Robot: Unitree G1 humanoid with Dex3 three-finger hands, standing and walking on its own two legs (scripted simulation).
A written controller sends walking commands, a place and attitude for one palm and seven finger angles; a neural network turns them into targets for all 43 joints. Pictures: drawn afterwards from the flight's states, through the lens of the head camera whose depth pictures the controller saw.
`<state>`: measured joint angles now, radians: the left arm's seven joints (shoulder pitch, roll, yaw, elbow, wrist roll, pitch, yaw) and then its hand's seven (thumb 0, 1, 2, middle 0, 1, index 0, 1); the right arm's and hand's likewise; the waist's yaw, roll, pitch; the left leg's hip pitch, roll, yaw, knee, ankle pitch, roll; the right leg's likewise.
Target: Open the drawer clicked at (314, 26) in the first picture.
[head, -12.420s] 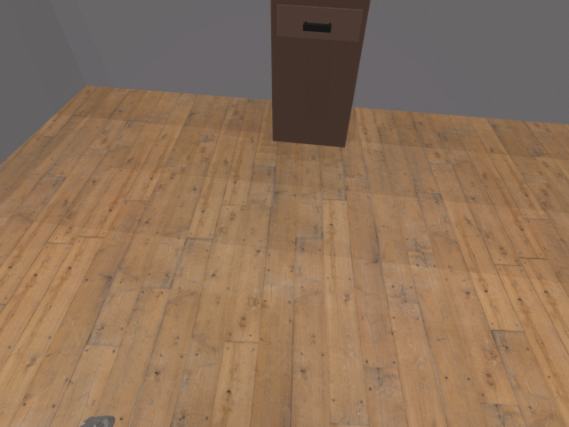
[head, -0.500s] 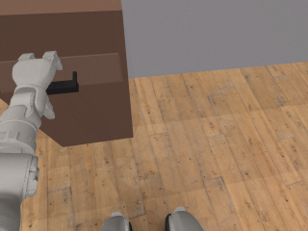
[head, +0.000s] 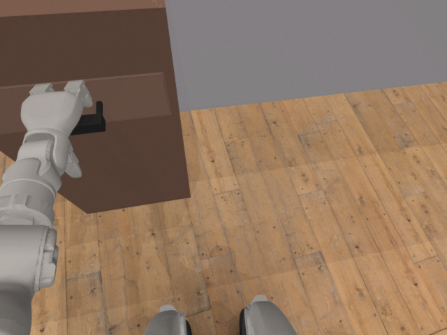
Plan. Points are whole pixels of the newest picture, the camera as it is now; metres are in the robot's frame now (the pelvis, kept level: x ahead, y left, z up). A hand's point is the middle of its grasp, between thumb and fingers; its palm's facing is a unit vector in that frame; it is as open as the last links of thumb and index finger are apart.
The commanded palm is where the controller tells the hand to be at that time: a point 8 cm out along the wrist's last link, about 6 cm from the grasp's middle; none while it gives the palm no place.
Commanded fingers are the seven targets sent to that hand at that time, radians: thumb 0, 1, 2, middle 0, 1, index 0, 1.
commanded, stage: lower the fingers behind the handle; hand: left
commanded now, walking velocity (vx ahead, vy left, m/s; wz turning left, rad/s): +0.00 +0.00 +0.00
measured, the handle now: (71, 117) +0.55 +0.27 -0.03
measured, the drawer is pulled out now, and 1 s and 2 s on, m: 0.00 0.00 0.00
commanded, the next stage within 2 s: close the thumb around the handle in 1.22 s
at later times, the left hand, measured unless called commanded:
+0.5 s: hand (70, 139) +0.50 +0.27 -0.04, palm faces -0.10 -0.03 -0.99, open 13.8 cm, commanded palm +0.50 +0.25 +0.02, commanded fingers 0.00 -0.50 0.30 -0.30 -1.20 -0.30 -1.20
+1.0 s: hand (75, 142) +0.50 +0.27 -0.05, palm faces -0.09 -0.01 -1.00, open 13.8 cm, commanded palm +0.50 +0.24 +0.00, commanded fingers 0.00 -0.50 0.30 -0.30 -1.20 -0.30 -1.20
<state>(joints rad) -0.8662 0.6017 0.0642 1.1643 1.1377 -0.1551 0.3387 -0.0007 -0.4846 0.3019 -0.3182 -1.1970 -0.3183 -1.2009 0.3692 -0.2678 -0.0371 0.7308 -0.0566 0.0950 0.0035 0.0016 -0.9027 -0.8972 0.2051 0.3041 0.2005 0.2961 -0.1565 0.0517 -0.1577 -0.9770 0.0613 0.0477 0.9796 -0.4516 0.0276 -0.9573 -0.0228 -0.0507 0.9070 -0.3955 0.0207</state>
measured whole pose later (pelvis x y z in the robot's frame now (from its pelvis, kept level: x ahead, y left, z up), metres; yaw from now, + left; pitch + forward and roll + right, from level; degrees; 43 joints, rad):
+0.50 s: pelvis -0.01 +0.00 -0.02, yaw +0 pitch +29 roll -4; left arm -0.91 0.64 0.07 1.19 1.15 -0.14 0.36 0.00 -0.48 0.30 -0.32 -1.20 -0.32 -1.20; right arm 0.34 -0.27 -0.03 0.74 -0.06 0.07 0.01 0.00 -0.90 -0.90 0.20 0.30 0.20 0.30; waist -0.17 0.05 -0.16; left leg -1.13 0.07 0.03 1.12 -0.49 0.03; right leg -1.10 -0.02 -0.06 1.03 -0.43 0.02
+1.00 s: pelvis -0.03 +0.00 -0.04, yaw +0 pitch +30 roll -5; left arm -0.98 0.66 0.05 1.20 1.15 -0.08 0.35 0.00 -0.48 0.30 -0.31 -1.20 -0.32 -1.20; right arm 0.33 -0.26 0.00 0.72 -0.06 0.06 0.01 0.00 -0.90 -0.90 0.21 0.30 0.20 0.30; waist -0.19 0.06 -0.16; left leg -1.24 0.07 0.01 1.22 -0.51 0.04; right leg -1.21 -0.02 -0.07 1.12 -0.45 0.02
